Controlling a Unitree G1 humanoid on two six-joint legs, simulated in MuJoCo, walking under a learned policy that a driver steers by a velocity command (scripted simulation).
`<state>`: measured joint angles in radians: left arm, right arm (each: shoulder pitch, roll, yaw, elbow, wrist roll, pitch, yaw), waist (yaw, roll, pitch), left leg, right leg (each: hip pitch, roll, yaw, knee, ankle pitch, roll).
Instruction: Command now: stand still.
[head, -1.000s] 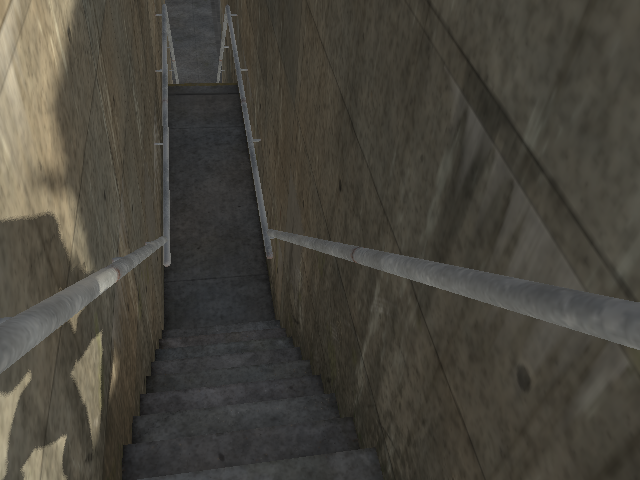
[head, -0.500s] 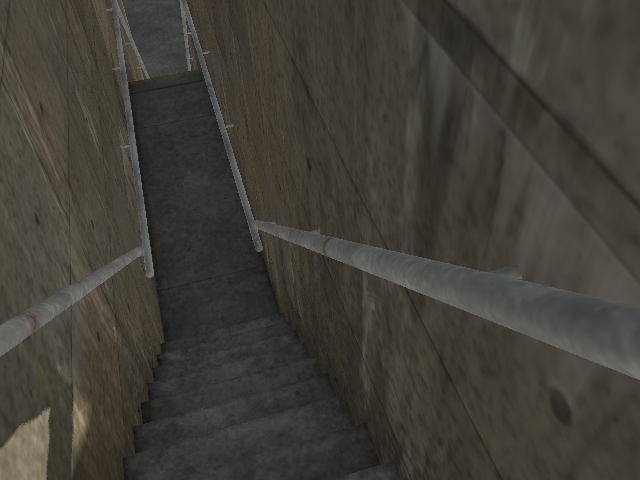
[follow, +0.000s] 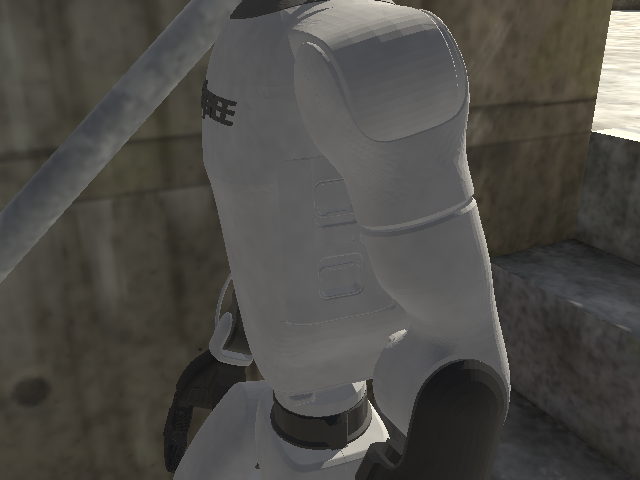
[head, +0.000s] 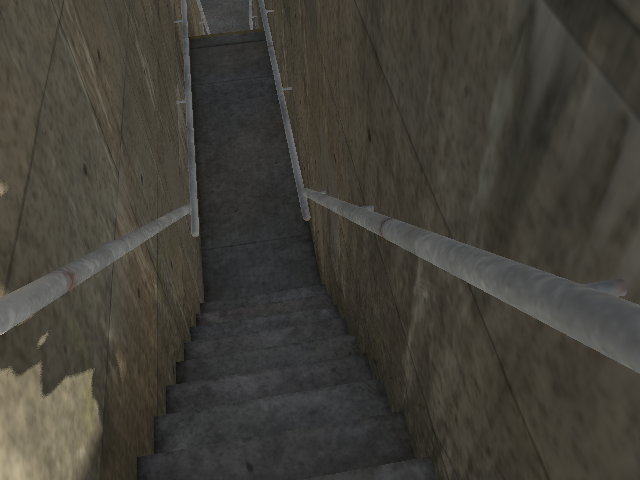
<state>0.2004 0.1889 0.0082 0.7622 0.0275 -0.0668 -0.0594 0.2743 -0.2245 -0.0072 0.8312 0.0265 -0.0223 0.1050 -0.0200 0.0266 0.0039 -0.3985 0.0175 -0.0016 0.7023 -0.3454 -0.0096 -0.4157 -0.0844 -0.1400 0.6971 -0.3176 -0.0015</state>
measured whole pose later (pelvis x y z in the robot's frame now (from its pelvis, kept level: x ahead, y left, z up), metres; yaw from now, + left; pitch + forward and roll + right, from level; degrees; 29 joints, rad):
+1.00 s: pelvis +0.06 +0.00 -0.01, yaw +2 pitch +1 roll +1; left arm 0.25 0.23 0.02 0.89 0.03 -0.06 -0.03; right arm 0.12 -0.26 -0.03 0.69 0.01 -0.03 0.05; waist 0.02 -0.01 0.01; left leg -0.32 -0.02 -0.03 0.81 -0.49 -0.01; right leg -0.34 -0.11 -0.12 0.84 -0.49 0.02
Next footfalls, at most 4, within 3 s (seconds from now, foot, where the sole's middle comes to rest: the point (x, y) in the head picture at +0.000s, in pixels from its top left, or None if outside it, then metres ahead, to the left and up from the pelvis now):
1.78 right None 0.12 -0.07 -0.75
2.06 left None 0.12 0.20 -0.76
2.34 right None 0.30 0.09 -0.97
2.58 left None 0.46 0.31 -1.18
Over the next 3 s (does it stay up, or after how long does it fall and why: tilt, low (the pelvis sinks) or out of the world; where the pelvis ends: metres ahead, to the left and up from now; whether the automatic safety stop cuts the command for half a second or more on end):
stays up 0.66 0.24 -0.64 its command is cut before an obstacle after 0.6 s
